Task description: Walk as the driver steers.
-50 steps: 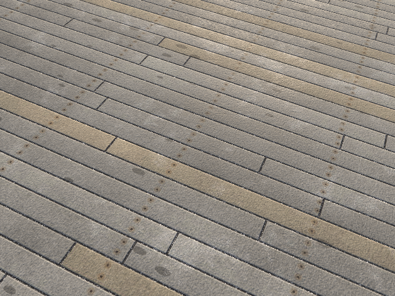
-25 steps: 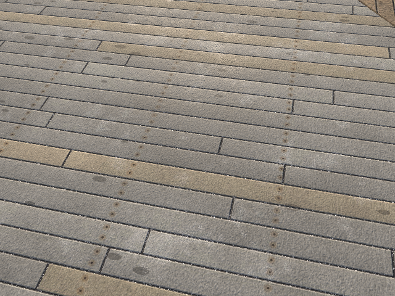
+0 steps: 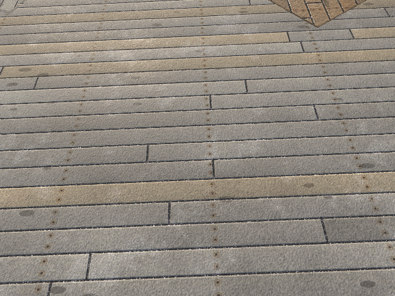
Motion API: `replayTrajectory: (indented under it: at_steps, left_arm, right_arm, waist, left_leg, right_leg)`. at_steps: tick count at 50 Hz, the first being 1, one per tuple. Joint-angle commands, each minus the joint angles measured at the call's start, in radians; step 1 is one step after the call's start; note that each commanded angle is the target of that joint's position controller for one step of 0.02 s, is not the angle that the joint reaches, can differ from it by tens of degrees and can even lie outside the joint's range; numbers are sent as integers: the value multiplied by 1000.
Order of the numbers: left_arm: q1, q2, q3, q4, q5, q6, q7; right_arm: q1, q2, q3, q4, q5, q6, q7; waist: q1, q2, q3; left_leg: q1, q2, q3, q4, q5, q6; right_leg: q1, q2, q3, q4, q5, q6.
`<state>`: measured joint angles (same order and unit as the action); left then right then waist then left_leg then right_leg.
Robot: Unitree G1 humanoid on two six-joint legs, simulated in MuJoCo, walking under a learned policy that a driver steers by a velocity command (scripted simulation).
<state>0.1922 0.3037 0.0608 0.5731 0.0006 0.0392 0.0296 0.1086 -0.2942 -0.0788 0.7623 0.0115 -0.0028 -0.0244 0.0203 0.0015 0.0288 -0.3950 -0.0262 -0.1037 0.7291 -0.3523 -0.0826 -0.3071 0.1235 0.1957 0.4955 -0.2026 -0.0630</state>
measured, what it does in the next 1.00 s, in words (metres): steps on the spot: left foot, then right foot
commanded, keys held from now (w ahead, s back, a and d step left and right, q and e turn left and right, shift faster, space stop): w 0.04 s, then no key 0.34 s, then q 0.62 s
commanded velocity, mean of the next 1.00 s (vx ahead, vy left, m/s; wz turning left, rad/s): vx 0.04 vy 0.00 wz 0.16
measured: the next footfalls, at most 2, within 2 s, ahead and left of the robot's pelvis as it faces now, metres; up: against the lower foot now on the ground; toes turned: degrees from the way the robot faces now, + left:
left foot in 0.08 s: +0.04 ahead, +0.14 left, +0.00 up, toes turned -5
right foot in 0.36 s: +0.08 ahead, -0.12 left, +0.00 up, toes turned +1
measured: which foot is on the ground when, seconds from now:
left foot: up 0.00-0.06, down 0.08-0.56, up 0.58-0.78, down 0.80-1.00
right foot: down 0.00-0.08, up 0.10-0.34, down 0.36-0.80, up 0.82-1.00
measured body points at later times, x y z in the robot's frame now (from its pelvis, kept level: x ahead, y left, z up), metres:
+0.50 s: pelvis +0.04 +0.00 -0.01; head +0.06 +0.00 +0.44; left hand +0.21 +0.27 -0.10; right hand +0.15 -0.26 -0.13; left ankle +0.00 +0.14 -0.74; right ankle +0.04 -0.12 -0.74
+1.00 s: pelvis +0.02 +0.05 +0.00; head +0.06 +0.10 +0.45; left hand +0.12 +0.37 -0.11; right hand +0.21 -0.19 -0.08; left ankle +0.02 +0.12 -0.74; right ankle +0.05 -0.11 -0.65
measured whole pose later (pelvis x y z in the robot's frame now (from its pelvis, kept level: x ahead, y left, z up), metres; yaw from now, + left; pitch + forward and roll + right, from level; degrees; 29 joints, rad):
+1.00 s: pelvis +0.02 +0.05 +0.00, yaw +14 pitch +2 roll -3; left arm 0.13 0.32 0.09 0.67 0.00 0.03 0.06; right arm 0.22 -0.29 -0.04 0.67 0.01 0.01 -0.01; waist -0.02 -0.03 0.06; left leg -0.28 -0.05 -0.06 0.48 -0.22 0.07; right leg -0.54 0.01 0.06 1.14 -0.39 0.07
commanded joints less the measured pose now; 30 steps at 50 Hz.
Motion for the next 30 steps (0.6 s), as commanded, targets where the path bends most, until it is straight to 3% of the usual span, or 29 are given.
replayTrajectory:
  at_steps: [1, 2, 3, 4, 5, 6, 7, 8, 10, 13, 15, 17, 18, 19, 20, 21, 22, 25, 28, 30]
  left_arm:
    - [0, 133, 33, -59, -3, -7, -4]
    - [-5, 126, 27, -53, -7, -7, -6]
    - [-19, 102, 15, -50, -3, -9, -5]
    - [6, 65, 2, -40, 7, -17, -5]
    - [58, 20, -11, -29, 25, -27, -7]
    - [3, 83, 13, -83, 8, -35, 3]
    - [-12, 138, 27, -66, 13, -35, 10]
    - [-17, 147, 35, -54, 8, -33, 9]
    - [4, 109, 32, -29, 8, -20, 6]
    - [-13, 23, 3, -15, -1, -20, -6]
    - [-22, 23, 4, -10, -8, -20, -6]
    - [-1, 31, 7, 6, -3, -17, -5]
    - [-10, 63, 12, -2, 8, -16, 0]
    - [-5, 119, 23, -13, 13, -14, 9]
    - [-5, 119, 27, 9, 12, -12, 5]
    - [-8, 76, 22, 0, 15, -14, -3]
    - [-6, 72, 21, 4, 21, -17, -3]
    - [27, 115, 38, 9, 11, -23, 12]
    - [70, 140, 49, 9, 8, -14, 26]
    - [43, 132, 45, -4, 14, -17, 33]
  right_arm:
    - [-21, -83, -14, -72, 5, -31, 17]
    - [3, -70, -11, -65, 4, -40, 25]
    - [18, -57, -7, -60, -2, -48, 27]
    - [41, -83, -9, -60, -20, -56, 25]
    - [84, -131, -8, -64, -42, -59, 23]
    - [77, -158, -12, -39, -61, -65, 28]
    - [21, -110, -2, -58, -43, -72, 27]
    - [12, -97, 3, -56, -29, -69, 21]
    - [5, -105, 5, -52, -10, -58, 12]
    - [22, -99, 11, -36, -15, -37, 10]
    - [43, -104, 12, -27, -13, -24, 13]
    - [55, -94, 19, -17, 4, -20, 17]
    - [85, -84, 24, -9, -2, -28, 20]
    - [111, -72, 30, -9, -24, -41, 27]
    - [147, -63, 33, 7, -22, -46, 33]
    - [95, -82, 35, 15, -16, -44, 35]
    - [58, -89, 32, 5, -5, -40, 34]
    - [31, -109, 23, -23, 10, -20, 22]
    - [36, -102, 16, -43, 16, -5, 17]
    - [34, -97, 6, -58, 12, 11, 22]
  waist:
    - [10, -154, -118]
    - [-11, -148, -97]
    - [-36, -132, -55]
    - [-38, -78, -59]
    - [-15, 107, -102]
    - [10, 236, -33]
    - [-1, 172, -10]
    - [-8, 163, -18]
    - [-7, 145, -29]
    - [-21, 144, -57]
    - [-31, 158, -78]
    - [-12, 141, -79]
    - [-21, 102, -89]
    - [-44, 10, -118]
    - [-64, -78, -127]
    - [-12, -37, -94]
    - [-1, -23, -70]
    - [7, -65, -63]
    - [13, -150, -76]
    - [15, -221, -67]
  left_leg:
    - [61, 3, 38, -117, 10, 33]
    - [134, -3, 60, -210, 54, 54]
    - [207, 6, 61, -341, 120, 78]
    - [312, 96, -16, -386, 186, 109]
    - [403, 280, -210, -430, 343, 175]
    - [260, 381, -385, -452, 365, 325]
    - [242, 371, -360, -455, 335, 349]
    - [267, 329, -299, -447, 339, 325]
    - [305, 285, -223, -420, 416, 289]
    - [277, 204, -80, -366, 645, 264]
    - [285, 197, -63, -331, 735, 262]
    - [270, 177, -55, -313, 663, 223]
    - [235, 165, -57, -318, 556, 180]
    - [185, 124, -23, -303, 421, 136]
    - [180, 77, 22, -335, 296, 101]
    - [164, 63, 32, -314, 248, 88]
    - [130, 58, 29, -293, 257, 91]
    - [78, 40, 15, -206, 318, 87]
    - [-4, 12, 45, -32, 160, 57]
    - [-81, 18, 73, 212, -272, 38]
  right_leg:
    - [100, -248, 310, -155, -148, -154]
    - [51, -227, 310, -160, -276, -141]
    - [-1, -195, 296, -142, -286, -109]
    - [-64, -157, 248, -70, -275, -52]
    - [-131, -48, 94, 176, -332, 19]
    - [-197, -12, 1, 226, -407, 60]
    - [-182, -78, 3, 316, -361, 100]
    - [-195, -80, -15, 354, -322, 121]
    - [-200, -108, -39, 385, -272, 156]
    - [-58, -120, -131, 233, -223, 163]
    - [18, -110, -168, 112, -143, 154]
    - [131, -106, -175, -108, 81, 124]
    - [211, -141, -122, -126, 214, 104]
    - [292, -206, -60, -59, 426, 71]
    - [286, -193, -84, 4, 352, 30]
    - [270, -174, -95, 0, 286, 28]
    - [267, -172, -96, -7, 270, 33]
    - [264, -193, -99, 9, 320, 19]
    - [262, -338, 17, -52, 390, -84]
    - [232, -478, 116, -105, 489, -188]
Velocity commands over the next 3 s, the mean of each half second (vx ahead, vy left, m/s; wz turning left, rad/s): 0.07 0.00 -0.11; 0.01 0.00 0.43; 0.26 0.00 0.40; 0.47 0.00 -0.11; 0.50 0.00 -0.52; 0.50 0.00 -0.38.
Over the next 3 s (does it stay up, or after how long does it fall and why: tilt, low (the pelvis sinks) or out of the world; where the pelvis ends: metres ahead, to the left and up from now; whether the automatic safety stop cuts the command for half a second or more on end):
stays up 0.89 0.32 0.00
